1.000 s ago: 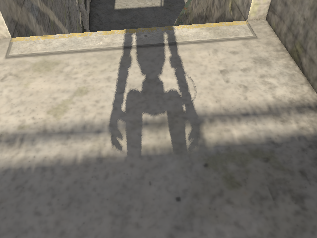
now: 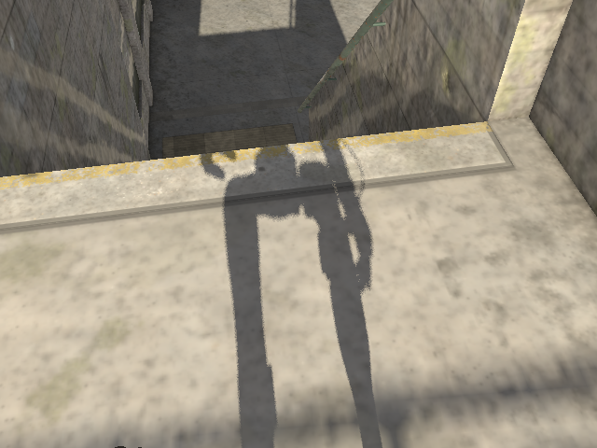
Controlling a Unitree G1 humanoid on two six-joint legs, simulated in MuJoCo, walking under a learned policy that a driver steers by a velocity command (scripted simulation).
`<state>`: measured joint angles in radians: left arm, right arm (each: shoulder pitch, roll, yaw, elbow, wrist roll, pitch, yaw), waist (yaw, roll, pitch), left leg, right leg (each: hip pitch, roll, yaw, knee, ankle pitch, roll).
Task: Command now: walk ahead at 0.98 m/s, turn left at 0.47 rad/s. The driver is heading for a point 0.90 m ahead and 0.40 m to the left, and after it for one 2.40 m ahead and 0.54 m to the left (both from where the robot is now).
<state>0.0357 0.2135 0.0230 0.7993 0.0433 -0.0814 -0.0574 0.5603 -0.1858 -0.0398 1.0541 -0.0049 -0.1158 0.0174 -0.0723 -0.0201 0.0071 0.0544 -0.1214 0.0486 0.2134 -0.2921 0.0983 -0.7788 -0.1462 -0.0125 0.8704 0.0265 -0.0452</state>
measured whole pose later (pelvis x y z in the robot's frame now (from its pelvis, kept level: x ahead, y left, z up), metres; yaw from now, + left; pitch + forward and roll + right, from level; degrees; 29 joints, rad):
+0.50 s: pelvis +0.45 +0.02 -0.01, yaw +24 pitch +1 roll -3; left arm 0.50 0.27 0.06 1.00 0.02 -0.13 -0.01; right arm 0.01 -0.29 -0.05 0.68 -0.03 -0.02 0.08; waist 0.06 0.03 0.03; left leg -0.80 0.10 0.10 0.94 0.03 0.15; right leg 0.15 0.01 -0.32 0.23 -0.37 0.03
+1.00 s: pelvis +0.85 +0.27 -0.01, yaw +50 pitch +2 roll -1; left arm -0.05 0.24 -0.01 0.59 0.04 -0.06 -0.03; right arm 0.47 -0.31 -0.07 0.84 0.01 -0.09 0.01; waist -0.13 -0.01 0.04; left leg 0.14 -0.16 -0.23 0.23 -0.37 0.17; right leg -0.70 -0.08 0.01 0.59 0.10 -0.01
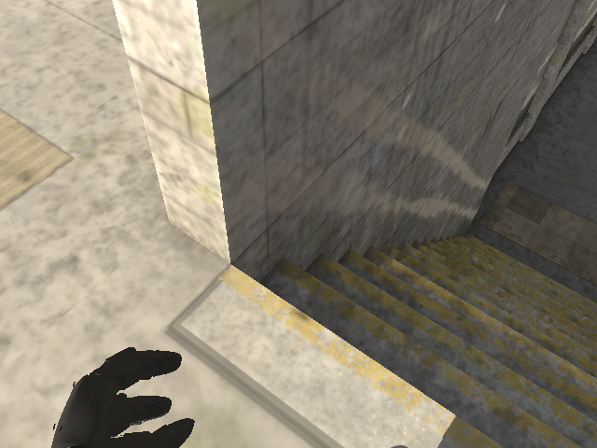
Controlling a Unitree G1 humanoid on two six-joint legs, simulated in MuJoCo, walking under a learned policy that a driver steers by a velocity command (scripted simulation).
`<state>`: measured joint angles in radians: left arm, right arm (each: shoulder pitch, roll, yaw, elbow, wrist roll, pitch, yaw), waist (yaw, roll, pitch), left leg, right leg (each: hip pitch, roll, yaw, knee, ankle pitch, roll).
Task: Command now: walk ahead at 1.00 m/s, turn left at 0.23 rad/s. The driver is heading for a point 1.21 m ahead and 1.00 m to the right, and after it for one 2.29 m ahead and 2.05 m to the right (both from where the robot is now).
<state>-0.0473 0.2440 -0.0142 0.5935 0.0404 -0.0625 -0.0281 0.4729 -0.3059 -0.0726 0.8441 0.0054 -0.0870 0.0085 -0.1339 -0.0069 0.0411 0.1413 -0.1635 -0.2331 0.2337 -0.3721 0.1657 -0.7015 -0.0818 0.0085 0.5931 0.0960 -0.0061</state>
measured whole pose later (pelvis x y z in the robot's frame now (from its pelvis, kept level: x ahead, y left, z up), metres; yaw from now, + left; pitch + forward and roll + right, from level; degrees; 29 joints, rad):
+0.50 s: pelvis +0.45 -0.06 -0.01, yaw -16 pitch +3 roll +0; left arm 0.55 0.29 0.07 0.84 -0.01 -0.04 -0.01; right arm -0.07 -0.25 0.05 0.56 -0.03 -0.12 0.02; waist 0.15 0.00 0.00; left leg -0.51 0.02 -0.06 0.46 -0.06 0.02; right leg 0.06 0.11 0.26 0.38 -0.46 -0.09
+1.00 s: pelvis +0.79 -0.21 -0.17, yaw -39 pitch -3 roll +6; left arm 0.62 0.40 0.10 0.86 0.06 0.08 -0.03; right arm 0.34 -0.25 -0.07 0.94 -0.01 -0.09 -0.07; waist 0.15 -0.08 0.04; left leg -0.20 0.18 0.25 1.77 -0.60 -0.09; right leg -0.23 -0.02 -0.05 0.65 0.27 -0.25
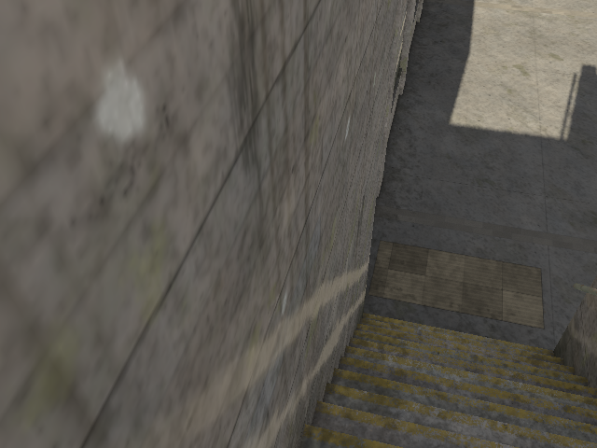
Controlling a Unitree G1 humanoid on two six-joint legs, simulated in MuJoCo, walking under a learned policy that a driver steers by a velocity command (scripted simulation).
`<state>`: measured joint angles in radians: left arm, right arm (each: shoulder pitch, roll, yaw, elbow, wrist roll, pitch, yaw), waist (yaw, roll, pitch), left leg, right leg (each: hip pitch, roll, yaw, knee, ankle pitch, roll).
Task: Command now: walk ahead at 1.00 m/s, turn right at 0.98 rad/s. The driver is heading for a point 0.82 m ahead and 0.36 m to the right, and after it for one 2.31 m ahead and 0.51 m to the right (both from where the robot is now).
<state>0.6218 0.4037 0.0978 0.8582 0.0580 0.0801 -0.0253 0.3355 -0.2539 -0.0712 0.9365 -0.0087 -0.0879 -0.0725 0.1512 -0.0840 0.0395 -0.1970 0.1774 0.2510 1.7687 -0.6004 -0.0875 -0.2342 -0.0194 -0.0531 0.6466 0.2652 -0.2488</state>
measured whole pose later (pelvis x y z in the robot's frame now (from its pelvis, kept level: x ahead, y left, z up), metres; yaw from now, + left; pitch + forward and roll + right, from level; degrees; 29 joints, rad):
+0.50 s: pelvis +0.29 -0.03 -0.38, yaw -29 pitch -1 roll -1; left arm 0.10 0.32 0.05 0.80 0.04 -0.01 -0.02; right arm 0.61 -0.32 -0.07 1.07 0.04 -0.08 -0.03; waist -0.05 -0.01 0.03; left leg -0.20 0.18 0.13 1.13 -0.85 -0.08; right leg -0.87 0.02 0.01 1.43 0.00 -0.13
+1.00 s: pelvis +0.60 -0.16 -0.75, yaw -56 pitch -1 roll -5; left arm 0.04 0.31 0.05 0.62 0.03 0.00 0.03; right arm 0.32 -0.23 0.02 0.77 0.00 -0.06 0.01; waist -0.05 -0.08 -0.04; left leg -0.16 0.14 -0.11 0.62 -0.50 -0.08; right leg -1.05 0.18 0.00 2.28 -0.78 -0.07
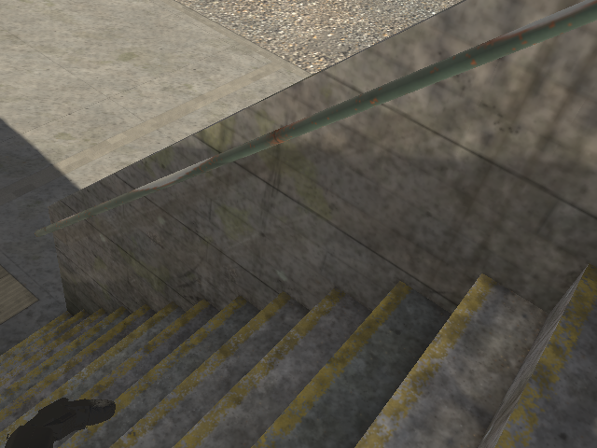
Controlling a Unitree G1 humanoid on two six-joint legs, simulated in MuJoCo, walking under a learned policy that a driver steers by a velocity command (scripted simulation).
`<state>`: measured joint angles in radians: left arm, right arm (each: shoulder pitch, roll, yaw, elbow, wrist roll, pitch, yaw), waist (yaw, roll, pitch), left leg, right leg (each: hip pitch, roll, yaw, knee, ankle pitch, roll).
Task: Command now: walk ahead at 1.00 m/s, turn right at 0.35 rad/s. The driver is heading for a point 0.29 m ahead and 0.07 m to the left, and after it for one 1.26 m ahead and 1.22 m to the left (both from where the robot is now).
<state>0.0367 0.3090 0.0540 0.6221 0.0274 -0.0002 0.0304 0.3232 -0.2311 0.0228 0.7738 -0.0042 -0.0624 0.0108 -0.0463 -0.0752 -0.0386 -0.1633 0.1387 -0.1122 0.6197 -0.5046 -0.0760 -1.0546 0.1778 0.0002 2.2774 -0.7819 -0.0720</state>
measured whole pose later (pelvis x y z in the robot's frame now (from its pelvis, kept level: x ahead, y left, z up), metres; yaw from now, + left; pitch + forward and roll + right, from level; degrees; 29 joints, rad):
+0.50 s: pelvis +0.28 +0.07 -0.12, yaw +3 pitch -2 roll -2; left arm 0.26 0.22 0.02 0.91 0.00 -0.01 0.08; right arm 0.21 -0.30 -0.06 0.73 0.00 0.07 -0.02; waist -0.06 0.02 0.05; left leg -0.51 -0.02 -0.07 0.82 0.41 0.00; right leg -0.61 -0.11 -0.05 1.38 -0.73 0.04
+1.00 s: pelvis +0.53 +0.09 -0.36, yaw +29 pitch -2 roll +4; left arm -0.14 0.18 -0.03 0.59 0.01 -0.07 -0.02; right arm 0.47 -0.26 -0.06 0.76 0.00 0.03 -0.06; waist -0.15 -0.10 -0.09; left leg -0.30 -0.31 -0.27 1.38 -0.92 0.05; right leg -0.40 0.00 0.14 0.36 0.56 -0.02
